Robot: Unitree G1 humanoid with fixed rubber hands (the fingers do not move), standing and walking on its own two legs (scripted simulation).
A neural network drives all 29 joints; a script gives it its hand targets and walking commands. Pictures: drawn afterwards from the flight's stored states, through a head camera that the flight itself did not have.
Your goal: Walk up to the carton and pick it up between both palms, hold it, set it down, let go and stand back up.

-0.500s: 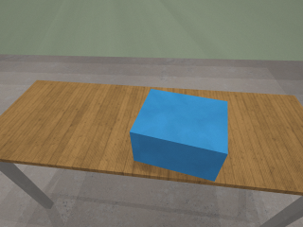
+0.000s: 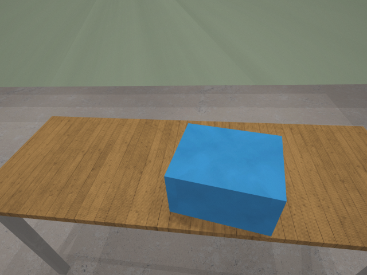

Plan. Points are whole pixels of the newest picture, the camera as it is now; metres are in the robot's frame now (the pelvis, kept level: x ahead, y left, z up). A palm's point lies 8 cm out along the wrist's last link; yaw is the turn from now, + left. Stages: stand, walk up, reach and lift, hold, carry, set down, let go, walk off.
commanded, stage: stand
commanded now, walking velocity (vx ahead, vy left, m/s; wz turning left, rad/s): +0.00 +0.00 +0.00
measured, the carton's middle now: (225, 174) +0.44 -0.07 -0.03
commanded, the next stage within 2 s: none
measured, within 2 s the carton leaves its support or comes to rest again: neither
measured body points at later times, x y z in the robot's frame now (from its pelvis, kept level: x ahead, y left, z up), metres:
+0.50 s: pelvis +0.03 +0.00 +0.00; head +0.03 +0.00 +0.45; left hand -0.02 +0.19 -0.16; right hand -0.02 -0.21 -0.16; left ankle -0.06 +0.14 -0.73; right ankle +0.06 -0.17 -0.73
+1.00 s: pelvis +0.03 +0.01 +0.00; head +0.02 +0.02 +0.45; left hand +0.01 +0.21 -0.17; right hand -0.03 -0.18 -0.16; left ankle -0.06 +0.14 -0.73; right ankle +0.06 -0.17 -0.73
